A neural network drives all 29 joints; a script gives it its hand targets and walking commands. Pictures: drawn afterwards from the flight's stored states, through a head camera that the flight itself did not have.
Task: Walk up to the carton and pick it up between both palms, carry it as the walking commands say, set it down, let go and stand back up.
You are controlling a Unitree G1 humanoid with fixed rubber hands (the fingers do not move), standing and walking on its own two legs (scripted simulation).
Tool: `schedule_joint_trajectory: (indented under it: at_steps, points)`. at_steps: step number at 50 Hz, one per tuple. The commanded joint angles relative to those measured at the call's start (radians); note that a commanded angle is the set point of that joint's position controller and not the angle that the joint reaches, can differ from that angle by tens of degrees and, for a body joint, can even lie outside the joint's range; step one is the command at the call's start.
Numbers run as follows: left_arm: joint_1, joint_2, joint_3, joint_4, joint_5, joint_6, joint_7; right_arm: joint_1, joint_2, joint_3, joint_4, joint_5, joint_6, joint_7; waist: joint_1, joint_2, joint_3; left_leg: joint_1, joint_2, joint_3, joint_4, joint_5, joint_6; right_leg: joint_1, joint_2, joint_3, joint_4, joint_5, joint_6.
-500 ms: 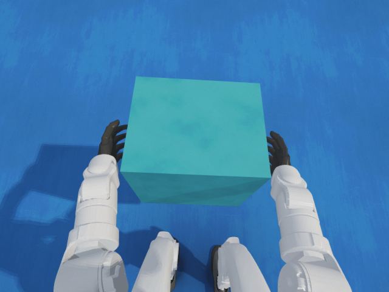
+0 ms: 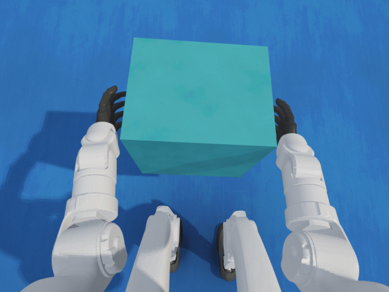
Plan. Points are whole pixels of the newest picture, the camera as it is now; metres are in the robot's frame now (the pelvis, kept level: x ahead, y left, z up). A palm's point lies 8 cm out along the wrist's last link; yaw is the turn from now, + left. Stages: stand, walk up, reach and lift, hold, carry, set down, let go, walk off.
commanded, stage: set down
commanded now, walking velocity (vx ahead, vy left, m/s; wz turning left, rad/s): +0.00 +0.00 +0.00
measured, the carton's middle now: (195, 119) +0.48 +0.03 -0.17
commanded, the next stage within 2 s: none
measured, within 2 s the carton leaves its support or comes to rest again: neither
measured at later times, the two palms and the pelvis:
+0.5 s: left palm (119, 125) +0.46 +0.21 -0.16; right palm (268, 136) +0.45 -0.15 -0.18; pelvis -0.02 -0.01 -0.07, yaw +0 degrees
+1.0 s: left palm (129, 129) +0.48 +0.22 -0.25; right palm (258, 138) +0.47 -0.15 -0.27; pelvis -0.03 +0.00 -0.14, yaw -1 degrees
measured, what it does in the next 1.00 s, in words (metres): lowers itself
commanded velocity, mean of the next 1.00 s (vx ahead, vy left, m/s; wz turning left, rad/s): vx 0.00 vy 0.00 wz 0.00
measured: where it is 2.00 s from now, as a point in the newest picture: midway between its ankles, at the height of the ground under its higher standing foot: (199, 257)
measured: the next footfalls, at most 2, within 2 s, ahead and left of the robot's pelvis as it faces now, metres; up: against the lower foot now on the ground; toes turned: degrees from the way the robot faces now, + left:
none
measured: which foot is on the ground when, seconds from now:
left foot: down 0.00-1.00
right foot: down 0.00-1.00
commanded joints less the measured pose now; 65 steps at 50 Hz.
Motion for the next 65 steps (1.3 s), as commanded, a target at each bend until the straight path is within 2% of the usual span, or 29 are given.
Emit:
schedule_joint_trajectory:
  at_steps: [1, 2, 8, 9, 15, 17, 19, 20, 22, 26, 28, 29, 31, 33, 36, 38, 40, 41, 43, 44, 48, 50, 53, 55, 56, 59, 60, 61, 65]
  points:
    - [-0.58, -0.932, -0.491, -0.027, -0.167, -0.04, -0.262, -0.748, 0.884, 0.529, -0.124, 0.172, -0.061, 0.252, 0.019, 0.021, -0.912, 0.643, -0.097, -0.047, -0.05, 0.359, -0.022, 0.322, 0.105, -0.003, -0.063, 0.274, 0.009]
    - [-0.578, -0.934, -0.492, -0.026, -0.168, -0.042, -0.26, -0.768, 0.888, 0.54, -0.135, 0.173, -0.063, 0.248, 0.031, 0.015, -0.941, 0.634, -0.1, -0.043, -0.038, 0.364, -0.024, 0.336, 0.106, -0.004, -0.051, 0.284, 0.008]
    - [-0.643, -0.901, -0.498, -0.029, -0.188, -0.05, -0.257, -0.811, 0.858, 0.536, -0.132, 0.188, -0.068, 0.222, 0.013, 0.008, -0.97, 0.56, -0.104, -0.03, 0.024, 0.352, -0.021, 0.305, 0.11, -0.013, 0.005, 0.288, 0.015]
    - [-0.649, -0.895, -0.49, -0.019, -0.183, -0.049, -0.256, -0.819, 0.861, 0.531, -0.123, 0.19, -0.068, 0.219, 0.026, 0.023, -0.962, 0.549, -0.103, -0.026, 0.029, 0.341, -0.021, 0.295, 0.107, -0.009, 0.015, 0.279, 0.015]
    - [-0.703, -0.862, -0.47, 0.013, -0.192, -0.052, -0.253, -0.883, 0.843, 0.518, -0.112, 0.196, -0.071, 0.197, 0.023, -0.001, -0.972, 0.461, -0.105, -0.014, 0.093, 0.323, -0.022, 0.266, 0.107, -0.017, 0.07, 0.273, 0.019]
    - [-0.717, -0.864, -0.476, 0.014, -0.2, -0.052, -0.251, -0.909, 0.83, 0.515, -0.127, 0.203, -0.074, 0.191, 0.023, 0.015, -0.982, 0.458, -0.104, -0.014, 0.111, 0.316, -0.021, 0.239, 0.108, -0.02, 0.093, 0.261, 0.02]
    - [-0.745, -0.856, -0.465, 0.03, -0.199, -0.052, -0.251, -0.919, 0.82, 0.509, -0.11, 0.2, -0.072, 0.186, 0.011, 0.003, -0.976, 0.431, -0.103, -0.01, 0.131, 0.315, -0.022, 0.23, 0.107, -0.022, 0.102, 0.262, 0.019]
    - [-0.759, -0.843, -0.462, 0.029, -0.201, -0.052, -0.249, -0.942, 0.815, 0.503, -0.124, 0.204, -0.073, 0.184, 0.018, 0.021, -0.971, 0.421, -0.101, -0.005, 0.14, 0.291, -0.021, 0.218, 0.108, -0.021, 0.115, 0.241, 0.017]
    - [-0.769, -0.848, -0.456, 0.031, -0.199, -0.052, -0.249, -0.941, 0.819, 0.497, -0.109, 0.198, -0.071, 0.181, 0.014, 0.011, -0.979, 0.403, -0.1, -0.002, 0.158, 0.297, -0.023, 0.211, 0.108, -0.024, 0.126, 0.247, 0.017]
    - [-0.804, -0.839, -0.454, 0.031, -0.201, -0.052, -0.241, -0.996, 0.808, 0.508, -0.123, 0.215, -0.071, 0.182, 0.035, 0.022, -1.006, 0.404, -0.099, 0.001, 0.189, 0.295, -0.023, 0.171, 0.108, -0.03, 0.166, 0.233, 0.015]
    - [-0.83, -0.823, -0.46, 0.024, -0.21, -0.052, -0.239, -1.013, 0.803, 0.502, -0.127, 0.22, -0.073, 0.178, 0.027, 0.016, -1.008, 0.388, -0.094, -0.003, 0.21, 0.298, -0.021, 0.146, 0.107, -0.036, 0.189, 0.232, 0.016]
    - [-0.824, -0.832, -0.458, 0.043, -0.21, -0.051, -0.236, -1.022, 0.794, 0.494, -0.123, 0.222, -0.073, 0.177, 0.031, 0.035, -1.009, 0.4, -0.095, -0.003, 0.212, 0.29, -0.023, 0.13, 0.108, -0.039, 0.199, 0.223, 0.014]
    - [-0.842, -0.832, -0.449, 0.046, -0.215, -0.051, -0.237, -1.038, 0.776, 0.496, -0.124, 0.217, -0.074, 0.177, 0.019, 0.014, -0.991, 0.368, -0.094, -0.006, 0.228, 0.292, -0.021, 0.106, 0.105, -0.042, 0.209, 0.22, 0.012]
    - [-0.861, -0.814, -0.45, 0.045, -0.216, -0.051, -0.235, -1.066, 0.779, 0.502, -0.131, 0.228, -0.073, 0.177, 0.031, 0.017, -1.005, 0.355, -0.091, 0.0, 0.249, 0.29, -0.021, 0.1, 0.102, -0.039, 0.227, 0.218, 0.012]
    - [-0.883, -0.819, -0.463, 0.037, -0.231, -0.051, -0.228, -1.095, 0.753, 0.499, -0.138, 0.233, -0.076, 0.177, 0.029, 0.033, -1.03, 0.376, -0.088, -0.014, 0.264, 0.301, -0.023, 0.059, 0.101, -0.05, 0.262, 0.212, 0.008]
    - [-0.891, -0.807, -0.453, 0.051, -0.233, -0.049, -0.227, -1.095, 0.744, 0.483, -0.111, 0.227, -0.072, 0.175, 0.008, 0.023, -1.002, 0.343, -0.087, -0.011, 0.282, 0.285, -0.023, 0.031, 0.099, -0.052, 0.271, 0.199, 0.008]
    - [-0.921, -0.802, -0.459, 0.046, -0.235, -0.051, -0.223, -1.1, 0.734, 0.472, -0.113, 0.225, -0.076, 0.176, 0.006, 0.04, -1.016, 0.361, -0.085, -0.012, 0.298, 0.286, -0.025, 0.0, 0.099, -0.056, 0.288, 0.191, 0.006]
    - [-0.927, -0.789, -0.46, 0.038, -0.236, -0.052, -0.221, -1.119, 0.738, 0.478, -0.12, 0.236, -0.078, 0.177, 0.019, 0.044, -1.029, 0.355, -0.082, -0.013, 0.307, 0.287, -0.024, 0.001, 0.095, -0.055, 0.302, 0.195, 0.004]
    - [-0.933, -0.778, -0.454, 0.048, -0.234, -0.054, -0.22, -1.136, 0.726, 0.483, -0.115, 0.242, -0.078, 0.175, 0.013, 0.029, -1.027, 0.335, -0.082, -0.011, 0.326, 0.299, -0.024, -0.005, 0.095, -0.057, 0.314, 0.206, 0.008]
    - [-0.957, -0.762, -0.462, 0.035, -0.239, -0.056, -0.215, -1.144, 0.713, 0.483, -0.124, 0.253, -0.081, 0.175, 0.023, 0.054, -1.041, 0.362, -0.078, -0.01, 0.335, 0.306, -0.025, -0.033, 0.093, -0.058, 0.327, 0.201, 0.008]
    - [-0.973, -0.756, -0.45, 0.056, -0.247, -0.061, -0.21, -1.174, 0.689, 0.478, -0.101, 0.249, -0.084, 0.171, 0.011, 0.026, -1.012, 0.311, -0.077, -0.01, 0.363, 0.278, -0.023, -0.04, 0.087, -0.064, 0.35, 0.179, 0.007]
    - [-0.982, -0.747, -0.45, 0.062, -0.246, -0.062, -0.207, -1.194, 0.679, 0.477, -0.108, 0.261, -0.091, 0.167, 0.02, 0.049, -1.021, 0.314, -0.076, -0.004, 0.38, 0.289, -0.023, -0.047, 0.085, -0.062, 0.366, 0.19, 0.009]
    - [-1.026, -0.719, -0.463, 0.037, -0.271, -0.075, -0.199, -1.226, 0.66, 0.492, -0.118, 0.276, -0.099, 0.156, 0.015, 0.028, -1.062, 0.312, -0.076, -0.006, 0.411, 0.306, -0.022, -0.025, 0.082, -0.066, 0.395, 0.207, 0.011]
    - [-1.018, -0.71, -0.461, 0.048, -0.266, -0.078, -0.195, -1.224, 0.657, 0.489, -0.096, 0.282, -0.1, 0.153, 0.027, 0.041, -1.039, 0.302, -0.073, -0.006, 0.426, 0.312, -0.021, -0.042, 0.079, -0.062, 0.414, 0.208, 0.012]
    - [-1.031, -0.696, -0.459, 0.045, -0.27, -0.084, -0.193, -1.212, 0.649, 0.486, -0.083, 0.278, -0.101, 0.15, 0.014, 0.027, -1.031, 0.296, -0.072, -0.007, 0.434, 0.309, -0.022, -0.046, 0.079, -0.065, 0.418, 0.207, 0.014]
    - [-1.037, -0.691, -0.452, 0.079, -0.268, -0.088, -0.196, -1.219, 0.637, 0.464, -0.058, 0.272, -0.111, 0.143, 0.005, 0.035, -0.961, 0.245, -0.069, -0.01, 0.456, 0.284, -0.021, -0.082, 0.078, -0.062, 0.438, 0.192, 0.01]
    - [-1.054, -0.687, -0.451, 0.069, -0.27, -0.094, -0.196, -1.221, 0.648, 0.469, -0.052, 0.276, -0.113, 0.144, 0.018, 0.036, -0.942, 0.212, -0.071, -0.003, 0.463, 0.285, -0.019, -0.07, 0.076, -0.057, 0.447, 0.204, 0.009]
    - [-1.044, -0.687, -0.45, 0.079, -0.269, -0.095, -0.196, -1.236, 0.63, 0.466, -0.063, 0.282, -0.118, 0.142, 0.018, 0.053, -0.961, 0.243, -0.071, -0.001, 0.471, 0.293, -0.021, -0.079, 0.077, -0.06, 0.452, 0.203, 0.012]
    - [-1.069, -0.651, -0.462, 0.071, -0.288, -0.109, -0.188, -1.273, 0.608, 0.493, -0.086, 0.307, -0.133, 0.126, 0.024, 0.036, -1.005, 0.257, -0.068, -0.007, 0.515, 0.335, -0.015, -0.05, 0.074, -0.06, 0.493, 0.24, 0.016]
